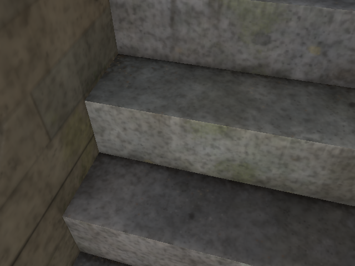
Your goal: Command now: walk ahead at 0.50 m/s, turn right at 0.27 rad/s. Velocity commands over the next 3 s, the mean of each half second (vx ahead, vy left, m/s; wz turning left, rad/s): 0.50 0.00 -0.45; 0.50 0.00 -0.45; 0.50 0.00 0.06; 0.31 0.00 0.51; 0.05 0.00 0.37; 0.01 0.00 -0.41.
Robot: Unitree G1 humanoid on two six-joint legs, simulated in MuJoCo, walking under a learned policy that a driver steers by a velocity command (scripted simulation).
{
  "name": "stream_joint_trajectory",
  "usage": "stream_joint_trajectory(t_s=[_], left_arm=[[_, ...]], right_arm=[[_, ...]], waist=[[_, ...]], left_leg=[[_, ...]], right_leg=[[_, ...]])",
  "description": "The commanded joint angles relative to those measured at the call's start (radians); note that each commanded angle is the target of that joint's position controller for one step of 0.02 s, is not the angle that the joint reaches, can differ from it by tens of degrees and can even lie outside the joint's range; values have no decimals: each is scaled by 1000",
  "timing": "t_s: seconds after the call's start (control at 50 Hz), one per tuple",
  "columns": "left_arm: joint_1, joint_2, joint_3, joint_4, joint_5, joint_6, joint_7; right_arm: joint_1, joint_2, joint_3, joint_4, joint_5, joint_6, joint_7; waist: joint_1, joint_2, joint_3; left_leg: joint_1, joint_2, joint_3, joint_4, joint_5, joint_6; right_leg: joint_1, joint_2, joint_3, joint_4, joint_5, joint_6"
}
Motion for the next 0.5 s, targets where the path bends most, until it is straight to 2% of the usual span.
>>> stream_joint_trajectory(t_s=[0.02,0.04,0.06,0.08,0.1,0.12,0.14,0.16,0.18,0.2,0.22,0.24,0.26,0.28,0.3,0.32,0.34,0.36,0.38,0.4,0.42,0.44,0.46,0.48,0.5], left_arm=[[1,-115,-60,-60,-25,56,-22],[-79,-97,-71,-115,-33,62,-12],[-140,-114,-95,-151,-45,64,-11],[-190,-120,-106,-174,-52,64,-10],[-251,-86,-107,-217,-58,66,-1],[-324,-35,-102,-245,-75,72,10],[-385,44,-82,-269,-86,80,34],[-421,64,-87,-288,-83,108,22],[-401,49,-66,-266,-90,106,-7],[-214,12,-84,-223,-59,131,-21],[-102,13,-74,-204,-31,140,-20],[-44,33,-62,-183,-15,138,-6],[135,113,-35,-74,-20,144,20],[346,114,-17,-14,3,153,29],[164,141,23,7,-35,72,122],[30,117,27,-17,-39,41,162],[-3,92,24,-19,-40,15,171],[4,62,18,21,-28,6,172],[14,41,15,41,-15,-11,177],[87,-59,-40,68,-12,-19,76],[164,-93,-49,102,-14,-15,54],[197,-80,-63,120,-21,-11,44],[218,-27,-53,99,-22,-16,23],[165,43,-35,73,-18,-24,22],[143,82,-11,56,-31,-39,55]], right_arm=[[-22,102,48,22,-27,-54,1],[16,110,55,55,-54,-60,0],[70,84,53,88,-90,-47,3],[80,65,52,100,-113,-45,2],[106,28,51,98,-139,-45,14],[90,-2,41,86,-133,-44,13],[36,-57,30,44,-125,-29,24],[7,-155,19,6,-86,-14,49],[28,-194,11,19,-47,-23,51],[0,-313,-4,39,-8,-26,65],[-10,-335,-24,37,11,-33,64],[43,-289,-26,60,40,-27,65],[252,-198,1,112,-84,-12,99],[220,-172,-9,136,-101,2,122],[38,-116,-39,-111,17,-75,3],[-17,-32,-12,-120,-13,-79,-17],[-69,28,2,-201,-22,-75,-28],[-93,70,12,-251,-43,-63,-29],[-126,112,26,-313,-51,-68,-27],[-146,50,19,-152,26,-26,7],[-128,1,12,-161,25,-27,3],[-81,14,22,-152,-3,-31,-7],[-160,-30,21,-184,-13,-46,-27],[-225,-54,24,-239,-9,-49,-36],[-324,-70,28,-277,-7,-39,-35]], waist=[[102,122,69],[128,92,79],[119,110,90],[127,57,110],[127,3,82],[105,25,78],[97,55,43],[104,182,-10],[116,178,-16],[209,247,-62],[229,167,-104],[197,207,-153],[115,84,-298],[180,42,-324],[85,-246,-195],[33,-287,-114],[20,-184,5],[-24,-63,105],[-37,0,162],[22,-149,120],[20,-89,100],[-25,31,43],[-25,103,11],[-20,91,-40],[13,-2,-98]], left_leg=[[237,287,-271,-521,229,193],[228,274,-194,-544,197,151],[197,266,-165,-567,215,138],[180,256,-115,-587,195,118],[131,212,-37,-610,204,85],[68,180,17,-663,280,93],[-45,143,65,-728,377,88],[-160,195,68,-894,768,204],[-101,203,93,-804,1273,225],[169,339,55,-636,1866,274],[423,388,47,-518,2050,269],[620,371,41,-355,2128,296],[423,332,6,-96,2133,279],[229,291,-49,129,1679,262],[114,29,29,388,607,136],[-95,-48,-187,812,320,80],[-207,-55,-236,989,281,64],[-313,-39,-246,1034,297,54],[-407,-20,-261,1050,258,51],[-735,-4,-472,1172,310,128],[-830,0,-431,1250,258,142],[-879,16,-368,1248,345,126],[-879,30,-279,1191,297,105],[-846,35,-248,1202,193,87],[-823,21,-237,1323,4,53]], right_leg=[[-473,-64,-80,352,-292,-65],[-517,-91,-102,329,-293,-83],[-561,-102,-117,392,-324,-110],[-562,-112,-126,321,-297,-121],[-470,-139,-172,81,-157,-122],[-363,-147,-185,-108,-140,-108],[-166,-126,-204,-294,-91,-78],[141,-68,-307,-442,-123,-4],[220,-8,-399,-479,-137,42],[163,-6,-329,-629,-228,63],[113,25,-373,-856,-291,80],[95,129,-449,-1131,-395,91],[412,119,-214,-1071,-105,-4],[600,58,20,-1320,-73,-78],[611,5,269,-1527,-914,-60],[499,-70,524,-1719,-1154,-127],[418,-88,543,-1742,-1113,-105],[383,-72,509,-1720,-1050,-57],[405,-48,428,-1684,-923,-22],[534,-15,310,-1546,-673,27],[606,-16,308,-1579,-527,34],[663,-34,292,-1594,-347,35],[669,-44,249,-1624,-267,17],[628,-65,254,-1668,-203,-9],[617,-114,323,-1706,-206,-52]])
Next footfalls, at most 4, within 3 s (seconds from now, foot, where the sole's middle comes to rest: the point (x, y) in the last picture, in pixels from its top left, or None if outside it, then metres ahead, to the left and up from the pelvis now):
0.22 right None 0.23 -0.16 -0.52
0.70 left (164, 200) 0.55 0.07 -0.31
1.34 right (338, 119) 0.65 -0.36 -0.10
1.94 left None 0.94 -0.19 0.11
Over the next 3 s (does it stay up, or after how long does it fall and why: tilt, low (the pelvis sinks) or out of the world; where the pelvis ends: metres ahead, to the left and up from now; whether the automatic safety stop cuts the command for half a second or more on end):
stays up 0.97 -0.40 0.98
